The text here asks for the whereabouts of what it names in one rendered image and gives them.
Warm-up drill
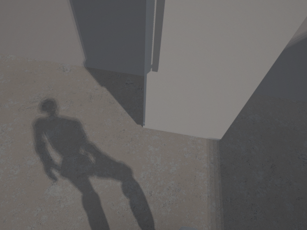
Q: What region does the handle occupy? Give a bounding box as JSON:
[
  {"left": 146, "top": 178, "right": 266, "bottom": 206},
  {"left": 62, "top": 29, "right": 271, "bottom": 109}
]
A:
[{"left": 152, "top": 0, "right": 165, "bottom": 72}]

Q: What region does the fridge door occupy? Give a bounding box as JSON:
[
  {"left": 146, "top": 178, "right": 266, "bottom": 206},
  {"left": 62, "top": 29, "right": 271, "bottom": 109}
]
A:
[{"left": 145, "top": 0, "right": 307, "bottom": 139}]

